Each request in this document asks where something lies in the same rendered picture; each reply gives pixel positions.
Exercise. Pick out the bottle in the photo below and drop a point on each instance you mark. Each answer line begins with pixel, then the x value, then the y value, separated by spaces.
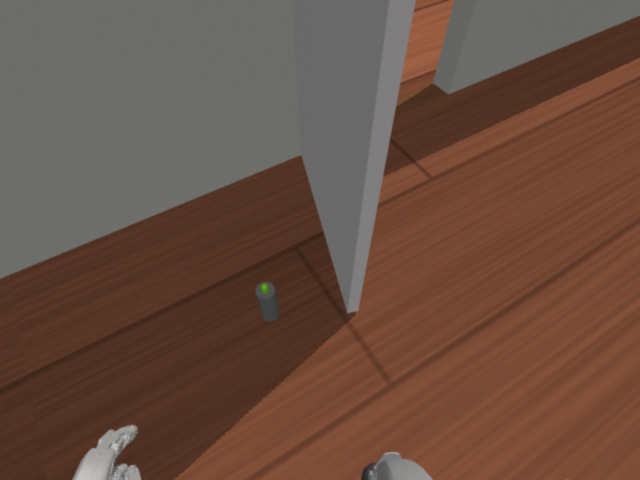
pixel 267 299

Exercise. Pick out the left robot hand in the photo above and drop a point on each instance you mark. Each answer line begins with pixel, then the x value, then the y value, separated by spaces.
pixel 98 463

